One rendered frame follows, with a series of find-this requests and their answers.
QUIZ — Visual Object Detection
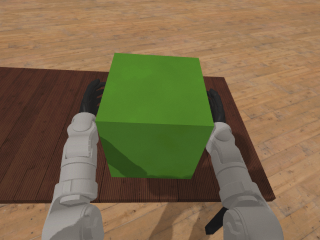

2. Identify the right robot forearm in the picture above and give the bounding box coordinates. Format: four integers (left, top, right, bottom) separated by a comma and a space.
205, 122, 284, 240

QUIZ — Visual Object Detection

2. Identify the left robot forearm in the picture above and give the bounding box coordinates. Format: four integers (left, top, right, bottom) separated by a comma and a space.
41, 112, 99, 240

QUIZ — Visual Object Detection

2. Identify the robot right hand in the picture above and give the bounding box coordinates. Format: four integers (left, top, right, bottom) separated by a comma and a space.
206, 88, 226, 123

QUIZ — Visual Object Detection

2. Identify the carton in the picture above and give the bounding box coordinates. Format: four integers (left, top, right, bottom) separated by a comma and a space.
95, 53, 214, 179

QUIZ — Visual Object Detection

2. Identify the left robot upper arm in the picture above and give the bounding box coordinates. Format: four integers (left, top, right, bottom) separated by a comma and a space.
42, 204, 105, 240

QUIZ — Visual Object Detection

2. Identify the table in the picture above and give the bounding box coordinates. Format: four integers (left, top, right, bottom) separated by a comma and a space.
0, 67, 276, 235

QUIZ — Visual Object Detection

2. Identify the robot left hand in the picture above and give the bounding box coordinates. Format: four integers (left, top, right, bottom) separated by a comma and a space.
79, 78, 106, 116

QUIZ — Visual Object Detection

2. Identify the right robot upper arm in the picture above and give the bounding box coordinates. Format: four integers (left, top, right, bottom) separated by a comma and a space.
223, 206, 284, 240

